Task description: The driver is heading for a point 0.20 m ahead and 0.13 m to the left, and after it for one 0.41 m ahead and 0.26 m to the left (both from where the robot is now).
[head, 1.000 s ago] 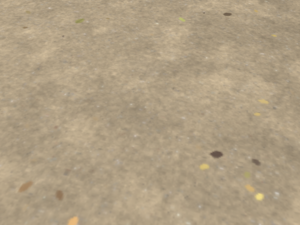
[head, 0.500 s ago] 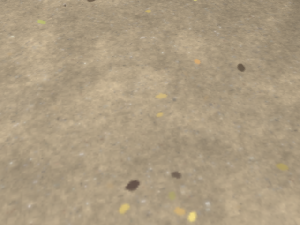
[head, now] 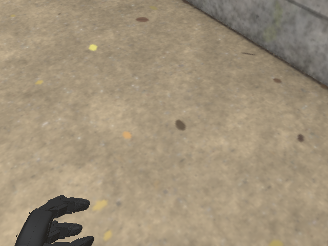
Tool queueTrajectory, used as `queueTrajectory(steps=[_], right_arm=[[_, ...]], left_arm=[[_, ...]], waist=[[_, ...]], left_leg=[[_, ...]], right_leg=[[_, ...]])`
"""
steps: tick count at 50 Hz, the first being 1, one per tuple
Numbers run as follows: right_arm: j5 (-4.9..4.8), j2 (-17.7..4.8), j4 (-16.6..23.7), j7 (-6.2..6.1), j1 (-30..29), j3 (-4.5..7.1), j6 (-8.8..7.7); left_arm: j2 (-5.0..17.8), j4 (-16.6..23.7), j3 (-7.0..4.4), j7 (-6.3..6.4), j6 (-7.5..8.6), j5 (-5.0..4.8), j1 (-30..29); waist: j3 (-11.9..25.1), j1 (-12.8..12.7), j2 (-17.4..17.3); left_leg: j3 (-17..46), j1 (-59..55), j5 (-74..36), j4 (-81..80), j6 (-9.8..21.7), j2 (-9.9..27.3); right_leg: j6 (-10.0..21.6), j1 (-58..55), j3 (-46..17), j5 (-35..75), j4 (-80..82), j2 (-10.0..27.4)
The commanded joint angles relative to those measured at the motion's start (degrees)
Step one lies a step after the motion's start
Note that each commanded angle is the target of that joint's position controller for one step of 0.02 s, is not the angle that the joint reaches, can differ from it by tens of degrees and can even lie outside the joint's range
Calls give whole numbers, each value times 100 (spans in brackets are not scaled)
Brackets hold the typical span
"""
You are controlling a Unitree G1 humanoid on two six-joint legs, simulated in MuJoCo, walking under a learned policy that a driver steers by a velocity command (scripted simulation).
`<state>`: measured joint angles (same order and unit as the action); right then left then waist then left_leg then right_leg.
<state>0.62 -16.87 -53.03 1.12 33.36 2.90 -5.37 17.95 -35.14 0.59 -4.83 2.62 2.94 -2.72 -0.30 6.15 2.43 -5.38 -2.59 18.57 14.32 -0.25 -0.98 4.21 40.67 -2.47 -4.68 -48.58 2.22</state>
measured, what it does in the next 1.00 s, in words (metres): walks ahead, turning left: right foot, then left foot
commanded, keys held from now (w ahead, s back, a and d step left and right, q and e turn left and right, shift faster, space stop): q+shift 0.58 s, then shift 0.42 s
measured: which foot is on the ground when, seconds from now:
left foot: down 0.00-0.10, up 0.12-0.50, down 0.52-1.00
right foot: up 0.00-0.10, down 0.12-0.52, up 0.54-0.98, down 1.00-1.00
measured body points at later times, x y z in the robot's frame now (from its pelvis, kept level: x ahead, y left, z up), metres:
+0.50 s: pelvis +0.33 +0.01 -0.01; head +0.37 +0.03 +0.43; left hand +0.28 +0.29 -0.14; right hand +0.59 -0.17 -0.10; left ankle +0.44 +0.12 -0.72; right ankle +0.28 -0.11 -0.73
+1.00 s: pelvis +0.42 +0.01 +0.00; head +0.43 +0.01 +0.44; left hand +0.34 +0.28 -0.12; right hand +0.67 -0.13 -0.12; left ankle +0.44 +0.11 -0.74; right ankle +0.48 -0.08 -0.74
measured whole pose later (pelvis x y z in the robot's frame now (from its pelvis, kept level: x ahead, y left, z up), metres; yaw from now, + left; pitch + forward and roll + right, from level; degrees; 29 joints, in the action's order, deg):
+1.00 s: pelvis +0.42 +0.01 +0.00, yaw +37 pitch +1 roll +0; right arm 1.3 -14.6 -41.3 0.6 11.7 3.1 3.3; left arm 14.4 -43.6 -2.1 1.8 -2.6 0.8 14.6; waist -0.6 0.9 -1.0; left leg 5.9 20.9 6.4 27.4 4.2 -8.2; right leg 1.6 15.1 -1.0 -19.7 -31.7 -1.0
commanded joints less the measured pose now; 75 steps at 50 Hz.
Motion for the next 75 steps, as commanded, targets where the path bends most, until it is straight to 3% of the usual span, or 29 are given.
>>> queueTrajectory(steps=[1,3,5,6,7,8,11,12,18,22,25,26,27,28,29,31,33,36,45,49,50,51,52,54,60,63,64,66,75], right_arm=[[-56,-1037,516,35,-827,176,-176],[-83,-1216,339,18,-565,205,-139],[-206,-1252,287,-57,-588,217,-78],[-196,-677,490,-71,-499,107,-43],[-415,74,590,-217,519,-34,77],[-253,-621,625,-286,59,138,212],[-58,-416,720,-102,-852,180,381],[-15,-230,738,-61,-590,182,493],[93,118,1310,140,-1669,74,677],[128,-119,1422,281,-1805,105,750],[204,-453,1385,165,-1237,248,707],[250,-649,1241,62,-725,338,625],[132,-1310,1362,-55,-1156,444,619],[-86,-1848,1654,-13,-1095,609,657],[-147,-1668,1831,-19,-1445,616,739],[-33,-895,1820,-92,-2039,385,825],[-28,-627,1774,-122,-2167,294,779],[50,-711,1659,-69,-2030,304,682],[141,-579,1559,-25,-2105,246,813],[34,-494,1423,-87,-2149,190,835],[6,-344,1402,-118,-2054,143,805],[-70,-45,1464,-120,-1913,50,755],[-14,-258,1483,-131,-2264,112,727],[46,-260,1313,-84,-2153,135,722],[-54,21,1047,-160,-2136,-23,724],[54,-434,917,-258,-2139,18,645],[-45,-435,780,-249,-2234,41,650],[-27,-182,704,-220,-2194,-34,624],[-5,-227,33,-308,-2144,-69,581]], left_arm=[[138,311,62,-45,126,-68,-289],[333,118,-24,125,209,33,140],[657,-413,-190,329,328,177,1806],[1142,-516,-317,452,344,299,2504],[1369,-377,-409,449,309,293,2608],[1141,-321,-455,467,172,-45,2450],[214,-493,-209,537,192,-135,1645],[177,-521,-207,568,242,-165,1668],[140,-564,-289,647,286,-280,1078],[434,-581,-447,632,261,-349,1207],[632,-550,-556,597,74,-424,1413],[604,-526,-544,562,-4,-390,1519],[127,-430,-443,495,-92,-180,2018],[265,-176,-437,545,-273,-71,2475],[429,-240,-415,618,-336,-10,2356],[527,-223,-450,696,-341,-68,1612],[471,-354,-445,718,-463,-41,1771],[183,-430,-384,674,-545,-137,1865],[108,-454,-383,638,-558,-222,1575],[8,-640,-364,694,-422,-230,2141],[158,-619,-379,726,-355,-165,2095],[578,-468,-431,746,-299,-61,1891],[589,-467,-433,701,-275,-71,1528],[195,-491,-318,677,-191,-138,1229],[279,-828,-342,673,-225,-223,1630],[208,-861,-356,633,-199,-211,1844],[101,-958,-340,614,-206,-260,1883],[207,-1073,-371,641,-254,-215,1532],[83,-1668,-369,642,-292,-220,1477]], waist=[[-734,-640,-443],[-239,-776,-510],[735,-1560,-781],[1545,-1585,-129],[2937,-1050,1035],[3138,-1210,317],[682,-749,426],[547,-541,830],[176,-217,569],[268,-220,310],[530,13,81],[690,255,-362],[416,-363,-1584],[1640,-388,-1675],[1647,-365,-957],[372,-535,-328],[355,-667,-446],[713,-666,-292],[360,-405,-909],[244,-676,-831],[163,-614,-490],[274,-469,450],[-155,-525,809],[-66,-385,403],[321,-592,550],[470,-797,-28],[295,-844,-566],[35,-586,-361],[-138,-634,-318]], left_leg=[[909,1761,-3153,-1323,965,1182],[820,845,-5591,-144,758,1076],[781,1318,-5234,2345,414,661],[584,2324,-1984,4226,293,195],[800,3574,1897,6538,259,-245],[972,3612,1291,6732,310,-13],[732,3810,402,5781,159,402],[723,3628,351,5782,63,402],[283,3242,-1352,3640,100,490],[-142,2324,-1841,2590,412,192],[-270,1540,-1254,2077,829,-240],[121,787,-1746,1579,1028,-206],[2048,428,-5455,1694,1349,1127],[4388,-496,-5526,1060,2525,2033],[4496,-281,-3146,491,2529,2106],[3407,1108,-1497,186,1925,1482],[2619,1817,-2376,317,1546,1067],[2352,1818,-3023,461,1415,947],[2739,1961,-112,63,1231,843],[2830,2209,-210,383,930,735],[2651,2447,31,650,642,491],[1971,2764,364,1423,321,-65],[1192,2578,615,2020,213,-643],[1174,2008,394,2740,137,-428],[724,1621,-220,1105,6,-229],[1486,486,-2410,832,108,531],[1443,894,-2334,1043,257,484],[1475,1251,-1740,794,242,429],[1512,1326,-1295,509,237,433]], right_leg=[[-76,-1772,509,671,1080,-165],[-15,-2376,568,505,1571,-538],[43,-4459,251,1213,2066,-259],[104,-5770,-912,2384,1653,1245],[780,-7182,-2820,5252,1202,3154],[798,-6479,-2471,5021,1373,2647],[309,-4111,-686,4203,2410,1600],[433,-3728,-465,4628,2472,1734],[302,-2751,1133,3033,3063,1291],[61,-2908,1547,2857,2396,1397],[-155,-3055,1651,3030,486,1419],[-372,-2526,1633,1735,-882,1163],[-670,-1179,1685,-3277,-2565,260],[-926,-356,337,-3771,-3607,-436],[-880,-169,-176,-3403,-3440,-135],[-752,-300,-147,-2379,-2533,125],[-696,-1100,-40,-1971,-1949,137],[-639,-1447,25,-1914,-1499,-19],[-475,-1942,161,-1903,350,-277],[-157,-3009,291,-1311,2384,-426],[-26,-3238,-196,-1251,3003,-37],[350,-3303,-1620,-1659,3617,1122],[742,-2325,-2160,-969,3792,1697],[711,-2216,-1395,151,3502,1276],[402,-3639,-634,2598,2471,711],[-48,-3021,-610,1121,2519,423],[-114,-3105,-390,398,2839,153],[-123,-3218,-337,58,2762,143],[-101,-3292,-400,-274,3007,181]])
